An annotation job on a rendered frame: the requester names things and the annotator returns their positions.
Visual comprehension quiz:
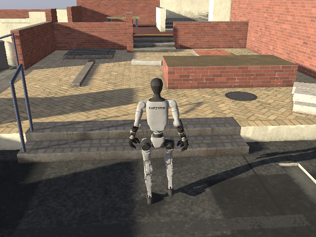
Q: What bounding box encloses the left robot upper arm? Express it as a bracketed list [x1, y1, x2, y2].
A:
[134, 100, 147, 127]

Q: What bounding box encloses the right robot forearm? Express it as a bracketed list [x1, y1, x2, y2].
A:
[176, 120, 187, 141]

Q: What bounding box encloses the left robot forearm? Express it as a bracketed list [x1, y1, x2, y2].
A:
[129, 120, 138, 139]

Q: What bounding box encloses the robot thigh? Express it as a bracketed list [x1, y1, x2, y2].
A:
[164, 137, 174, 164]
[141, 138, 153, 174]

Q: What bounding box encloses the right robot thigh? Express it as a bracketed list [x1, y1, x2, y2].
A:
[164, 137, 174, 164]

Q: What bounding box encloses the robot right hand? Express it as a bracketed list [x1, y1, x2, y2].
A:
[177, 140, 189, 151]

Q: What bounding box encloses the left robot thigh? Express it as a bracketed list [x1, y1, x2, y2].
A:
[141, 138, 153, 174]

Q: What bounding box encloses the right robot upper arm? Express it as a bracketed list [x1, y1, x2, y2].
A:
[167, 99, 181, 127]

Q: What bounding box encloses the robot left hand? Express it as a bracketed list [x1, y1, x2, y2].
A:
[128, 138, 140, 148]

